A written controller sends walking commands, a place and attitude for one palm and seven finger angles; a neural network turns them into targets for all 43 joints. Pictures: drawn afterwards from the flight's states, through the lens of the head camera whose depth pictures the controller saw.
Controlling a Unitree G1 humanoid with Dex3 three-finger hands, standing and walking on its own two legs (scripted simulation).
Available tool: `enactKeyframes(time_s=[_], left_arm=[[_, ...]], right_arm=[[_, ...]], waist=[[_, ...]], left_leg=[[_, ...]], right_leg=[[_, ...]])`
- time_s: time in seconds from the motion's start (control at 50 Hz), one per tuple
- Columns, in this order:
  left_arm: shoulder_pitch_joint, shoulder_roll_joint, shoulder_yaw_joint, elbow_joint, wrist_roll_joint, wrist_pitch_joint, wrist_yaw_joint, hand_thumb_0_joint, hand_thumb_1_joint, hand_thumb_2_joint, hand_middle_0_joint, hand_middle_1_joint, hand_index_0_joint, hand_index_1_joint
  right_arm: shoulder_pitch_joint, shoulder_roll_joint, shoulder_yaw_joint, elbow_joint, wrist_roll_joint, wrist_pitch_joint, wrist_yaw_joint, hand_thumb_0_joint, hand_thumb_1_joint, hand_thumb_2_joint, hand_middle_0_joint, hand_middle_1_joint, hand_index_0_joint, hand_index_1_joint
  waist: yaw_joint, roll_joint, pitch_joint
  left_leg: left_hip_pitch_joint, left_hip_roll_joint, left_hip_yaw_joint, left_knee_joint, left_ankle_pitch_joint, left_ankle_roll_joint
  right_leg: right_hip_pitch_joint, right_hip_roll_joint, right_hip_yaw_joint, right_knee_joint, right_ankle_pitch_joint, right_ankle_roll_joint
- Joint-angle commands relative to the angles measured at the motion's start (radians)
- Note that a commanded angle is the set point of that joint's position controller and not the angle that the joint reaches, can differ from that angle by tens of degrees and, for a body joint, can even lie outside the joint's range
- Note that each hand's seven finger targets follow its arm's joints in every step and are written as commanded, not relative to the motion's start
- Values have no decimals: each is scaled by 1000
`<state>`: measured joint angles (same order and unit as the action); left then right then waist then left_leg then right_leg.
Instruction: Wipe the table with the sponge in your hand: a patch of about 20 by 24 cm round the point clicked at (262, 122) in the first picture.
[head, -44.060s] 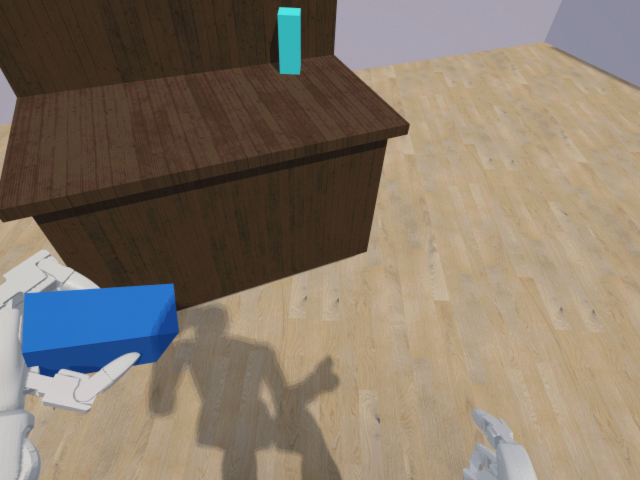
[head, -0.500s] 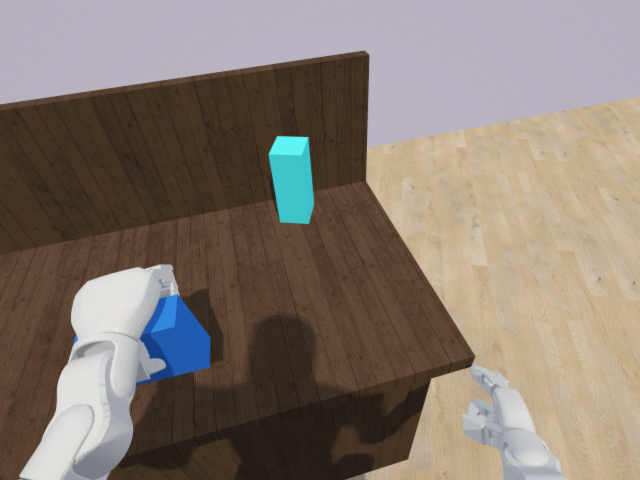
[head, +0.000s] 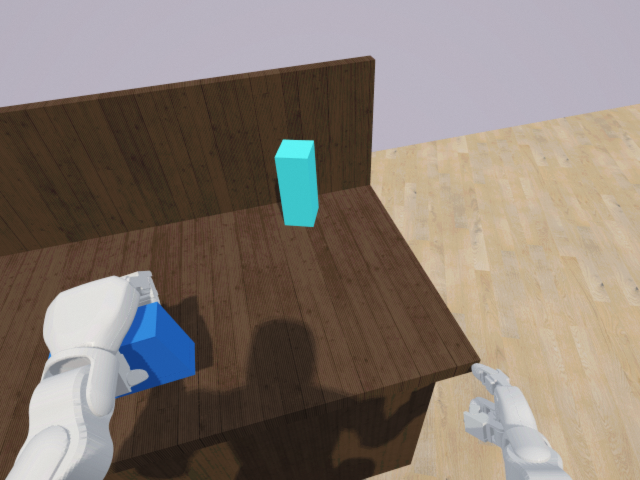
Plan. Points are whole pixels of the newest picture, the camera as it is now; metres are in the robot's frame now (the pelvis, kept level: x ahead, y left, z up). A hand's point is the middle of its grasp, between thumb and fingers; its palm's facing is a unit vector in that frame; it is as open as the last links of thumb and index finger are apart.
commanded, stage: bring the sponge back beside the body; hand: left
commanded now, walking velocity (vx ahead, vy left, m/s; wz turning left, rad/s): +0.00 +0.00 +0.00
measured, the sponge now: (136, 359) +0.21 +0.28 +0.06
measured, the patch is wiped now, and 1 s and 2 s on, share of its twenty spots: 1.00 1.00 1.00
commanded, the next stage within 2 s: step back with the hand held close in 0.92 s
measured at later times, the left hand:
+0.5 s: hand (96, 357) +0.18 +0.29 +0.11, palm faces +0.10 -0.14 -0.99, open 9.2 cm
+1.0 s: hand (104, 366) +0.17 +0.28 +0.11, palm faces +0.08 -0.14 -0.99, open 9.2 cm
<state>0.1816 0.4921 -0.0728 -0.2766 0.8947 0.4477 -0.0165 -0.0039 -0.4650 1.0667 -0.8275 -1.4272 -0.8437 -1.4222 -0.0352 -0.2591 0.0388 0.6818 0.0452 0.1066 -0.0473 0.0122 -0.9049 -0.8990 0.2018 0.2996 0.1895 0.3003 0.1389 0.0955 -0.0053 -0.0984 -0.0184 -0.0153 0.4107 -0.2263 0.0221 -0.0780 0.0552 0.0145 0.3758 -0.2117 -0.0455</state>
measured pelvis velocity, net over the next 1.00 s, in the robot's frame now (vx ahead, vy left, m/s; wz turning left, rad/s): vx -0.01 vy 0.00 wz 0.01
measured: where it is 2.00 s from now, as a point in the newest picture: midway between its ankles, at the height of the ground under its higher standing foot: outside the picture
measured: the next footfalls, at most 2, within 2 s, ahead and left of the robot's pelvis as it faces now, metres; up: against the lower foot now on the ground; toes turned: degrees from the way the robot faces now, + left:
none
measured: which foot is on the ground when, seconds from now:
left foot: down 0.00-1.00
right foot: down 0.00-1.00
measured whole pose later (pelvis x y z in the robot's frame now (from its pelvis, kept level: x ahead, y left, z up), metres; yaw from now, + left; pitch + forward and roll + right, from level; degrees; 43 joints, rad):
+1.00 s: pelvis -0.01 +0.00 +0.00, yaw +0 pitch -6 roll +0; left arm 0.30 0.51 -0.03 -0.38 0.86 0.43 -0.05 0.00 -0.47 1.07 -0.83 -1.43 -0.84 -1.42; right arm -0.03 -0.25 0.05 0.67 0.04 0.07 -0.05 0.01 -0.90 -0.90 0.20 0.30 0.20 0.30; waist 0.14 0.11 0.00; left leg -0.11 -0.02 -0.02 0.43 -0.22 0.02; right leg -0.09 0.06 0.01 0.39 -0.20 -0.05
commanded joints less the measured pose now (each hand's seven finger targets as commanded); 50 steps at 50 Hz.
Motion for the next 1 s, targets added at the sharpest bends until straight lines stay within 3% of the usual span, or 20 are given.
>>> enactKeyframes(time_s=[0.0,0.14,0.22,0.24,0.32,0.44,0.52,0.58,0.62,0.64,0.7,0.72,0.74,0.76,0.82,0.84,0.9,0.92,0.94,0.98], left_arm=[[-196,175,126,-213,21,22,42,0,100,1300,-1200,-1600,-1200,-1600],[-184,190,133,-275,19,23,17,0,100,1300,-1200,-1600,-1200,-1600],[-191,254,198,-313,30,-6,38,0,100,1300,-1200,-1600,-1200,-1600],[-193,222,171,-316,37,-7,38,0,100,1300,-1200,-1600,-1200,-1600],[-153,244,204,-287,26,-7,48,0,100,1300,-1200,-1600,-1200,-1600],[-114,192,155,-296,2,10,15,0,100,1300,-1200,-1600,-1200,-1600],[-78,247,207,-348,-4,-7,15,0,100,1300,-1200,-1600,-1200,-1600],[-76,241,204,-311,10,-16,16,0,100,1300,-1200,-1600,-1200,-1600],[-105,274,234,-341,15,-30,29,0,100,1300,-1200,-1600,-1200,-1600],[-109,242,206,-319,23,-27,25,0,100,1300,-1200,-1600,-1200,-1600],[-109,243,203,-298,20,-32,32,0,100,1300,-1200,-1600,-1200,-1600],[-119,254,216,-313,15,-32,35,0,100,1300,-1200,-1600,-1200,-1600],[-123,226,190,-301,17,-26,28,0,100,1300,-1200,-1600,-1200,-1600],[-114,230,192,-300,12,-29,30,0,100,1300,-1200,-1600,-1200,-1600],[-103,244,207,-315,4,-30,24,0,100,1300,-1200,-1600,-1200,-1600],[-101,210,175,-306,6,-25,14,0,100,1300,-1200,-1600,-1200,-1600],[-85,238,199,-324,10,-33,20,0,100,1300,-1200,-1600,-1200,-1600],[-87,260,223,-339,7,-35,26,0,100,1300,-1200,-1600,-1200,-1600],[-75,233,204,-317,10,-28,21,0,100,1300,-1200,-1600,-1200,-1600],[-59,241,215,-289,10,-25,26,0,100,1300,-1200,-1600,-1200,-1600]], right_arm=[[-272,-94,-26,-195,8,-53,10,0,-900,-900,200,300,200,300],[-275,-93,-18,-219,4,-58,3,0,-900,-900,200,300,200,300],[-275,-94,-21,-210,1,-61,1,0,-900,-900,200,300,200,300],[-265,-89,-17,-221,-1,-65,1,0,-900,-900,200,300,200,300],[-274,-93,-21,-203,3,-64,3,0,-900,-900,200,300,200,300],[-277,-91,-17,-218,6,-72,3,0,-900,-900,200,300,200,300],[-277,-93,-19,-216,3,-77,2,0,-900,-900,200,300,200,300],[-254,-93,-14,-210,-7,-77,-2,0,-900,-900,200,300,200,300],[-266,-92,-18,-209,-3,-81,-4,0,-900,-900,200,300,200,300],[-258,-89,-14,-215,-5,-84,-5,0,-900,-900,200,300,200,300],[-252,-89,-18,-202,-4,-81,-6,0,-900,-900,200,300,200,300],[-269,-92,-19,-205,3,-89,-7,0,-900,-900,200,300,200,300],[-263,-89,-13,-212,-2,-91,-8,0,-900,-900,200,300,200,300],[-260,-84,-17,-205,2,-93,-6,0,-900,-900,200,300,200,300],[-270,-91,-20,-207,2,-97,-8,0,-900,-900,200,300,200,300],[-266,-88,-13,-216,-2,-99,-9,0,-900,-900,200,300,200,300],[-254,-88,-19,-205,-5,-94,-6,0,-900,-900,200,300,200,300],[-265,-92,-20,-208,-1,-99,-6,0,-900,-900,200,300,200,300],[-254,-87,-13,-216,-7,-100,-6,0,-900,-900,200,300,200,300],[-247,-93,-15,-204,-7,-93,-3,0,-900,-900,200,300,200,300]], waist=[[-6,-20,-150],[2,-20,-158],[6,6,-158],[13,25,-173],[5,16,-127],[4,-5,-131],[1,-2,-138],[5,-29,-121],[-1,-8,-113],[10,-1,-124],[0,-16,-107],[-3,17,-100],[7,31,-120],[-1,-7,-112],[-2,-7,-120],[5,1,-125],[1,-24,-136],[0,5,-125],[13,0,-139],[9,-20,-118]], left_leg=[[26,1,-94,-46,244,23],[18,1,-100,-50,203,37],[14,10,-116,-62,179,31],[12,3,-108,-59,182,36],[4,8,-114,-62,152,28],[5,-2,-104,-53,140,36],[8,2,-112,-45,151,34],[4,-1,-106,-40,159,35],[0,4,-112,-44,125,32],[-1,-4,-104,-39,133,37],[2,-1,-104,-41,127,29],[-3,1,-110,-48,99,29],[-3,-6,-103,-45,110,34],[1,-5,-103,-41,126,30],[1,-1,-109,-49,103,31],[1,-6,-100,-43,119,36],[10,-3,-101,-34,158,32],[3,0,-108,-41,134,30],[-3,-5,-101,-39,144,35],[-4,-4,-101,-36,162,30]], right_leg=[[6,-27,114,-52,182,-42],[14,-18,98,-46,128,-42],[23,-11,132,-45,99,-49],[36,-13,104,-41,104,-48],[4,-11,142,-60,67,-51],[-3,-17,114,-60,65,-41],[0,-17,144,-57,74,-42],[-11,-21,118,-64,79,-40],[-17,-16,152,-69,41,-44],[-8,-19,122,-65,48,-44],[-31,-26,135,-75,31,-38],[-30,-17,158,-76,9,-44],[-12,-19,127,-68,30,-45],[-25,-25,138,-71,32,-39],[-18,-19,151,-73,14,-40],[-10,-22,117,-67,38,-40],[-11,-29,130,-66,73,-35],[-9,-19,153,-66,52,-42],[7,-23,117,-59,66,-42],[-6,-24,121,-66,83,-41]])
